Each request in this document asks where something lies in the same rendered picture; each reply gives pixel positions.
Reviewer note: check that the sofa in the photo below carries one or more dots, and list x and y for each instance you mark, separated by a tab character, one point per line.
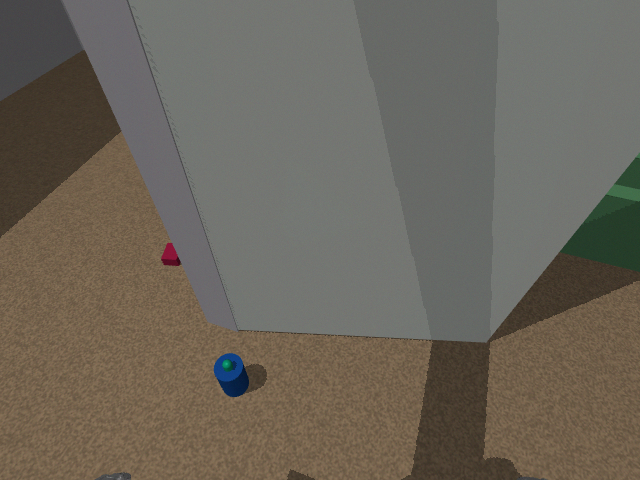
611	233

